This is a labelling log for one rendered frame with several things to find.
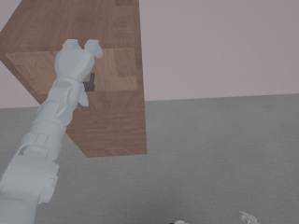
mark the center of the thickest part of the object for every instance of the robot left forearm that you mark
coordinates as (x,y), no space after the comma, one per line
(43,139)

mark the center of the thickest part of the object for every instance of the drawer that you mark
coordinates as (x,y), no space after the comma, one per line
(115,71)

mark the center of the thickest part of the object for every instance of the cabinet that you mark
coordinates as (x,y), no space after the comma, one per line
(114,122)

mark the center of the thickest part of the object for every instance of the handle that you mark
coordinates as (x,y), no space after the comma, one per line
(88,85)

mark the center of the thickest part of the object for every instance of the robot right hand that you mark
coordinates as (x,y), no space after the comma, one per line
(247,219)

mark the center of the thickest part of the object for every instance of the robot left hand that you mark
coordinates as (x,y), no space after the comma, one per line
(74,62)

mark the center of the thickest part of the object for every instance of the left robot upper arm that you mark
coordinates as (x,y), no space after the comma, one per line
(29,182)

